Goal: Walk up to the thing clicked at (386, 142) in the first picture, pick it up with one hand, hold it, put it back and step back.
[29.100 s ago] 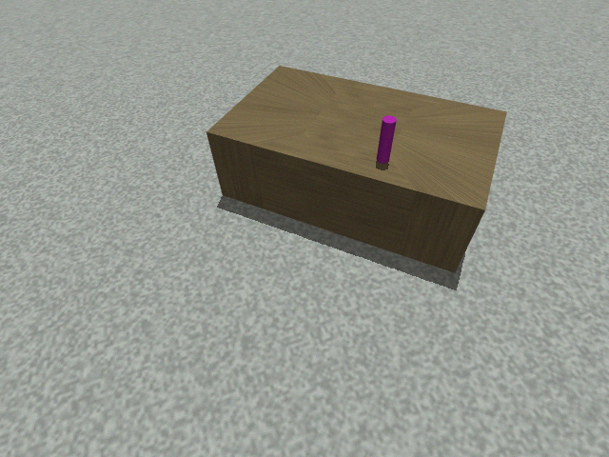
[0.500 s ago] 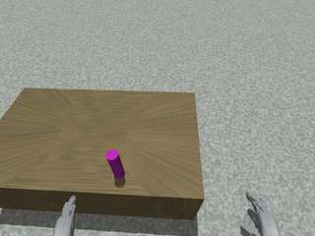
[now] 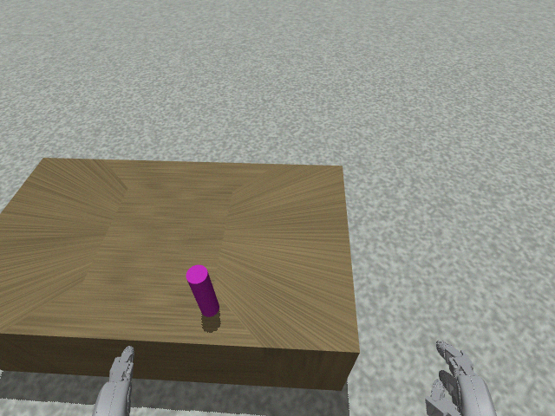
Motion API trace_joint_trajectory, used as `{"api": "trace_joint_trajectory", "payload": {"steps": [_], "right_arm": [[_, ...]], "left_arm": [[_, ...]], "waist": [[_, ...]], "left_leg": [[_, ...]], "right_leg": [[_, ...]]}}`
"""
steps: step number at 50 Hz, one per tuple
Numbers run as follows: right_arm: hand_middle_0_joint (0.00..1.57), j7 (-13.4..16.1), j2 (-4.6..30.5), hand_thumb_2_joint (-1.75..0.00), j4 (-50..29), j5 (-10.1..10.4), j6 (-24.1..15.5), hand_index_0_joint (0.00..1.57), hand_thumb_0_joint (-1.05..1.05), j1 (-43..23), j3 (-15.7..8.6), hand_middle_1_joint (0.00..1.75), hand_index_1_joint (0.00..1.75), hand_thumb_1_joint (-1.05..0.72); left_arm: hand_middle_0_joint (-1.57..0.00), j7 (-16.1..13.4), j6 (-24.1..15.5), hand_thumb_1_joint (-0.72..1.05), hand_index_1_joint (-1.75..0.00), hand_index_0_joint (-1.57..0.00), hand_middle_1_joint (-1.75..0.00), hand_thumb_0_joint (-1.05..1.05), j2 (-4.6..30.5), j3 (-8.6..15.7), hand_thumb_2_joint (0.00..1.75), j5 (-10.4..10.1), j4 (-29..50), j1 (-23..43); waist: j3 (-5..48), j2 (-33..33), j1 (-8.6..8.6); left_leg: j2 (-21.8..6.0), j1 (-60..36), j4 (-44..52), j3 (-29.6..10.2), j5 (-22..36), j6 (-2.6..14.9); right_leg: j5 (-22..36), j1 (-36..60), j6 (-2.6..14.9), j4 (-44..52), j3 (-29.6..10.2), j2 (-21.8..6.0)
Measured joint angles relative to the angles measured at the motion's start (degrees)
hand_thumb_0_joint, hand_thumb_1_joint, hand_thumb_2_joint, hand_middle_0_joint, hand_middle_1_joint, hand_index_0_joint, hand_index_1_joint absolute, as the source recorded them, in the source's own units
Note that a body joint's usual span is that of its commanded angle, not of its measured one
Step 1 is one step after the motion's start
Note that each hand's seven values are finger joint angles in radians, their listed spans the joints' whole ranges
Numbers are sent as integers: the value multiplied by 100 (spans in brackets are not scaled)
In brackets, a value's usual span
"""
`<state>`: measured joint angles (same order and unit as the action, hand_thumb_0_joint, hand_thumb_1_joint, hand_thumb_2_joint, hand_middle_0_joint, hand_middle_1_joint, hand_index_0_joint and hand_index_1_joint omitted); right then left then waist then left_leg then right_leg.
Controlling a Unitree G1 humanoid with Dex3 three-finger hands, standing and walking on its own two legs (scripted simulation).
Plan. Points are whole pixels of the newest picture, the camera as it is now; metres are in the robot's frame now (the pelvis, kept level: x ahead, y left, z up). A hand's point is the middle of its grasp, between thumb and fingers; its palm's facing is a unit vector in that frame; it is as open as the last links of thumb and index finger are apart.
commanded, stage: home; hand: left
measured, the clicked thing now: (204, 292) +0.46 +0.19 -0.27
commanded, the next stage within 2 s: stand in 0.34 s
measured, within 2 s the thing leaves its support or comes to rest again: neither
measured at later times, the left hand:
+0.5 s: hand out of the picture +0.16 +0.18 -0.05, palm faces +0.08 -0.95 -0.30, open 17.4 cm
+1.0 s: hand out of the picture +0.05 +0.26 -0.11, palm faces +0.02 -0.93 -0.36, open 8.0 cm
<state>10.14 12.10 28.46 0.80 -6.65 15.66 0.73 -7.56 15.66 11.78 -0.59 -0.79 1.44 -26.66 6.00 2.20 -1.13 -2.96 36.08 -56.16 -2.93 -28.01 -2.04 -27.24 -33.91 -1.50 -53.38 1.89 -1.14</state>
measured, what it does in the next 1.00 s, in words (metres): stands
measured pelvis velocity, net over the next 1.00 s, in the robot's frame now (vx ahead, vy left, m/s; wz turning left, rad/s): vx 0.00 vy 0.01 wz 0.03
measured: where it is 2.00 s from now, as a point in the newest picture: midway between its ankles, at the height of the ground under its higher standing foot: outside the picture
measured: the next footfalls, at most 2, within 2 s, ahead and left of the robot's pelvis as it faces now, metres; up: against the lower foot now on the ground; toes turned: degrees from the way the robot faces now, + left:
none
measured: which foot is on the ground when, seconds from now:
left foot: down 0.00-1.00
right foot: down 0.00-1.00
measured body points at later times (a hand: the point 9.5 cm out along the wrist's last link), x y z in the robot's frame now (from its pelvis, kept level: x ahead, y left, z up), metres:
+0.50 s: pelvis -0.01 +0.00 +0.00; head +0.01 +0.00 +0.45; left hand +0.15 +0.23 -0.03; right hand +0.15 -0.24 -0.07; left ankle +0.00 +0.14 -0.68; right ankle +0.00 -0.14 -0.68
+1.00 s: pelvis +0.00 +0.01 +0.04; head +0.01 +0.01 +0.49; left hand +0.04 +0.31 -0.09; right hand +0.08 -0.28 -0.08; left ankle +0.00 +0.14 -0.68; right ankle +0.00 -0.14 -0.68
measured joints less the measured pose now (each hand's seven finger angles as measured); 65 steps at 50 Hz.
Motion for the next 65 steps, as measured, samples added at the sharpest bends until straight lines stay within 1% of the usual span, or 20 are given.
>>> {"api": "trace_joint_trajectory", "payload": {"steps": [24, 25, 26, 27, 28, 30, 32, 34, 37, 40, 44, 48, 51, 55, 65], "right_arm": [[21, 55, -4, -90, 4, -10, -58, 20, 2, 18, 27, 30, 30, -90], [21, -5, 9, -90, 128, -165, -65, 20, 2, -49, 2, 30, 30, -90], [21, -135, 64, -90, 360, -336, -6, 20, 1, -153, -5, 30, 30, -90], [21, -293, 143, -90, 618, -456, 111, 20, 1, -260, 10, 30, 30, -90], [21, -443, 222, -90, 863, -507, 232, 20, 1, -357, 22, 30, 30, -90], [21, -684, 351, -90, 1240, -490, 395, 20, 1, -466, -13, 30, 30, -90], [21, -846, 454, -90, 1475, -428, 466, 21, 1, -468, -99, 30, 30, -90], [21, -934, 537, -90, 1648, -400, 494, 21, 1, -427, -188, 30, 30, -90], [21, -977, 636, -90, 1887, -391, 538, 20, 1, -364, -285, 30, 30, -90], [21, -983, 691, -90, 2115, -369, 583, 20, 1, -324, -325, 30, 30, -90], [20, -975, 691, -90, 2422, -317, 610, 20, 1, -329, -314, 30, 30, -91], [20, -959, 661, -90, 2716, -275, 632, 20, 1, -395, -264, 30, 30, -91], [20, -956, 631, -90, 2909, -249, 643, 20, 1, -461, -212, 30, 30, -91], [20, -957, 591, -90, 3123, -208, 658, 20, 1, -571, -163, 30, 30, -91], [20, -965, 613, -90, 3466, -179, 653, 20, 1, -752, -141, 30, 30, -91]], "left_arm": [[-5, -14, -3, -54, -5, -6, -6, -2, 15, -9, 5, 7, 66, -55], [-6, 48, -208, -54, -6, -6, -6, -1, 48, -27, 6, 129, -171, 72], [-7, 153, -490, -53, -7, -7, -8, -1, 123, -55, 7, 271, -620, 306], [-8, 267, -726, -51, -9, -9, -9, -1, 207, -75, 9, 370, -1115, 546], [-10, 369, -908, -48, -11, -10, -12, -1, 294, -85, 11, 425, -1584, 753], [-12, 530, -1147, -41, -16, -13, -16, -1, 444, -73, 19, 445, -2370, 1042], [-15, 617, -1284, -31, -19, -15, -20, -1, 553, -19, 29, 413, -2969, 1179], [-16, 650, -1373, -20, -22, -17, -23, -1, 640, 51, 40, 386, -3455, 1219], [-18, 654, -1462, 0, -26, -18, -26, -1, 723, 139, 57, 363, -4086, 1219], [-19, 649, -1515, 22, -27, -19, -28, -1, 765, 191, 70, 346, -4609, 1204], [-19, 637, -1577, 50, -29, -20, -29, -1, 788, 200, 80, 305, -5158, 1215], [-20, 619, -1587, 70, -29, -20, -30, 0, 757, 161, 85, 248, -5598, 1288], [-20, 618, -1580, 79, -30, -20, -30, 0, 721, 122, 87, 220, -5866, 1372], [-20, 634, -1588, 86, -30, -20, -30, 0, 688, 76, 89, 210, -6153, 1502], [-20, 676, -1630, 90, -30, -20, -30, 0, 673, 56, 89, 211, -6565, 1810]], "waist": [[-21, -6, 4], [-142, -28, 14], [-277, -77, 52], [-363, -128, 94], [-428, -174, 127], [-520, -243, 173], [-571, -282, 196], [-604, -297, 206], [-654, -268, 197], [-712, -234, 189], [-810, -220, 194], [-875, -191, 197], [-897, -169, 200], [-902, -154, 199], [-866, -134, 176]], "left_leg": [[5, 61, -35, 7, 57, 16], [28, -50, -3, 11, 71, 25], [71, -202, 68, 28, 105, 44], [112, -331, 147, 49, 144, 68], [149, -446, 226, 69, 180, 89], [205, -649, 373, 108, 240, 115], [237, -820, 513, 140, 288, 132], [239, -981, 651, 165, 329, 141], [220, -1209, 879, 159, 405, 153], [213, -1431, 1168, 141, 523, 155], [233, -1727, 1579, 120, 713, 153], [252, -2015, 1966, 99, 896, 153], [262, -2226, 2255, 86, 1038, 150], [271, -2469, 2602, 77, 1217, 141], [266, -2835, 3217, 57, 1568, 110]], "right_leg": [[65, -59, -12, -24, -13, -1], [63, 46, -9, -13, -16, -23], [64, 181, -1, 9, -28, -66], [70, 291, 6, 39, -43, -107], [79, 387, 10, 73, -58, -144], [103, 557, -7, 153, -90, -201], [138, 709, -32, 261, -116, -235], [191, 863, -50, 404, -134, -238], [307, 1121, -68, 698, -115, -219], [449, 1374, -76, 1039, -83, -210], [632, 1689, -96, 1460, -44, -229], [808, 1994, -107, 1856, -6, -246], [943, 2214, -113, 2145, 19, -254], [1107, 2454, -113, 2475, 41, -261], [1421, 2801, -98, 3032, 78, -253]]}}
